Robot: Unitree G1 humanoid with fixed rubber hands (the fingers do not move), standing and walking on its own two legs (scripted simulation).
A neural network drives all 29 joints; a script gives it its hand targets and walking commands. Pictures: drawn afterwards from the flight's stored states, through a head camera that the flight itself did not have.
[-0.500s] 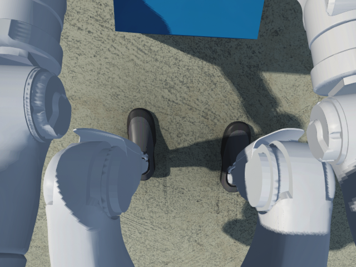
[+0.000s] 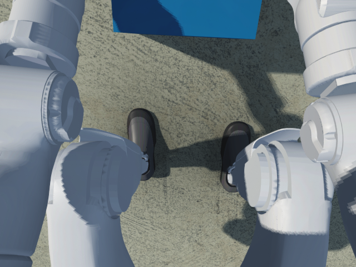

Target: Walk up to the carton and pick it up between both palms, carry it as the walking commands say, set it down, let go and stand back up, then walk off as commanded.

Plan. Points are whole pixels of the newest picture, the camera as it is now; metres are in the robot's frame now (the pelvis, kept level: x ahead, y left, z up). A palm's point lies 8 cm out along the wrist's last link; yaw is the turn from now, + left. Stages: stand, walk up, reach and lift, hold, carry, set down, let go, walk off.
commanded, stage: reach and lift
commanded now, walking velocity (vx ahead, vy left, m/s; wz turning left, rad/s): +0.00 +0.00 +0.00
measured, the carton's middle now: out of the picture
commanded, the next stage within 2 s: none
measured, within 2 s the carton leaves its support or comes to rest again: leaves its support in 0.70 s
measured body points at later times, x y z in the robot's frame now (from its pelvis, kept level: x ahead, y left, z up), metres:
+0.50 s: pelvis +0.00 +0.00 +0.00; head +0.40 +0.01 +0.20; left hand +0.59 +0.18 -0.20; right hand +0.58 -0.14 -0.21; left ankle +0.13 +0.13 -0.33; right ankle +0.10 -0.12 -0.33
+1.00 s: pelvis -0.01 +0.00 +0.00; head +0.36 +0.01 +0.24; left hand +0.59 +0.19 -0.13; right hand +0.59 -0.12 -0.14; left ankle +0.13 +0.13 -0.33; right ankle +0.10 -0.12 -0.33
